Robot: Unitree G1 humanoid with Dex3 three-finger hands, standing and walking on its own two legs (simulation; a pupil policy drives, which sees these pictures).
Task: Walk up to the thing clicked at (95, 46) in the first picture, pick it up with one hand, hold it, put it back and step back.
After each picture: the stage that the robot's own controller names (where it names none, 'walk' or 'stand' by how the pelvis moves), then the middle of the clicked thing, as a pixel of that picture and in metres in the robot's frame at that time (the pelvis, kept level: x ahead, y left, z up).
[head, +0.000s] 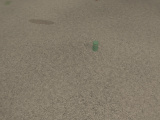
stand; (95, 46) +1.41 -0.13 -0.72
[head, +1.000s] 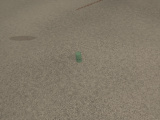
walk; (78, 57) +1.28 +0.19 -0.70
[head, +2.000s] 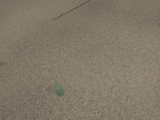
walk; (59, 90) +0.78 +0.32 -0.71
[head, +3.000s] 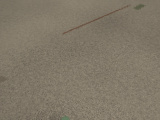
walk; out of the picture +0.52 +0.18 -0.71
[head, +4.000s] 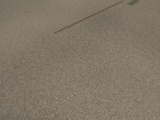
stand; out of the picture +0.43 +0.19 -0.72
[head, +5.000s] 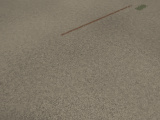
stand; out of the picture +0.42 +0.17 -0.72
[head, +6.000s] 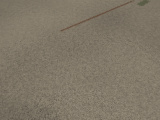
stand; out of the picture +0.40 +0.19 -0.71
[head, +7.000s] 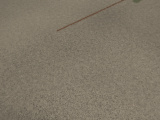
stand; out of the picture +0.39 +0.20 -0.72
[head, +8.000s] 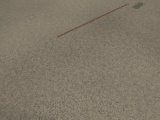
stand; out of the picture +0.38 +0.20 -0.73
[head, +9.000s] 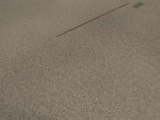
stand; out of the picture +0.37 +0.20 -0.73
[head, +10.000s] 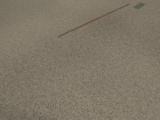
stand; out of the picture +0.37 +0.20 -0.73
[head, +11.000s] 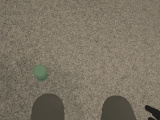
go down; (40, 73) +0.44 +0.21 -0.41
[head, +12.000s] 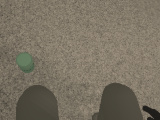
go down; (26, 63) +0.45 +0.24 -0.31
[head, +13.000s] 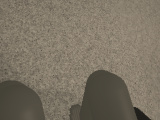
close in; out of the picture +0.43 +0.27 -0.23
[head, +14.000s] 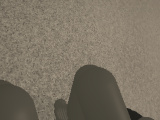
close; out of the picture +0.43 +0.28 -0.22
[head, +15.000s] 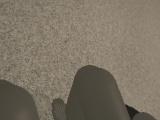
lift; out of the picture +0.40 +0.26 -0.23
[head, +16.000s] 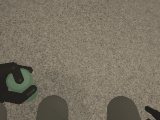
lift; (24, 86) +0.32 +0.22 -0.04
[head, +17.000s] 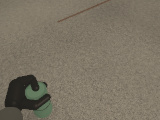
hold; (39, 100) +0.31 +0.17 -0.01
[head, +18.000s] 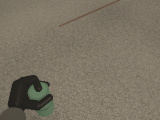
hold; (42, 99) +0.31 +0.17 -0.01
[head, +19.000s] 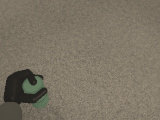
crouch; (36, 92) +0.34 +0.17 -0.06
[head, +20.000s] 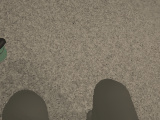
lower; out of the picture +0.48 +0.26 -0.09
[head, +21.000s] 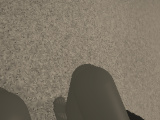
lower; out of the picture +0.42 +0.29 -0.23
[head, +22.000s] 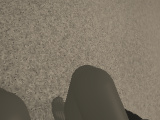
lower; out of the picture +0.42 +0.29 -0.23
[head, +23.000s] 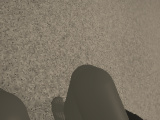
lower; out of the picture +0.43 +0.29 -0.23
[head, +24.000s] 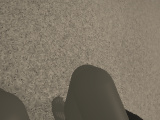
lower; out of the picture +0.43 +0.29 -0.23
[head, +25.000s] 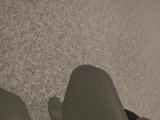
open; out of the picture +0.43 +0.27 -0.23
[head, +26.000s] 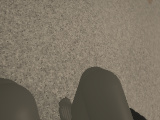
stand; out of the picture +0.41 +0.27 -0.24
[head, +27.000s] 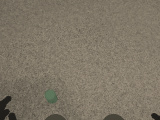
walk; (51, 96) +0.42 +0.19 -0.53
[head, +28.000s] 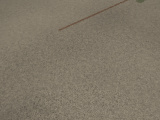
stand; out of the picture +0.39 +0.17 -0.66
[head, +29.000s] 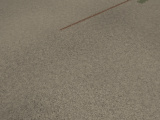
stand; out of the picture +0.39 +0.18 -0.67
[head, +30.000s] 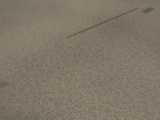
stand; out of the picture +0.41 +0.16 -0.72
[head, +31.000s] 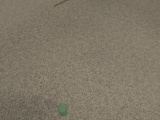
walk; (62, 110) +0.45 +0.13 -0.71
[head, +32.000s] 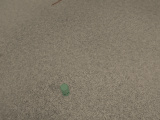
walk; (65, 90) +0.64 +0.21 -0.70
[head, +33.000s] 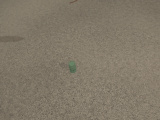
stand; (72, 67) +0.98 +0.19 -0.70
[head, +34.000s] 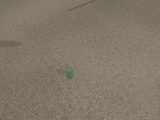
stand; (69, 73) +0.98 +0.18 -0.72
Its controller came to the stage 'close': yes
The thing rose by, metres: 0.69
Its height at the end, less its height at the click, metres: +0.00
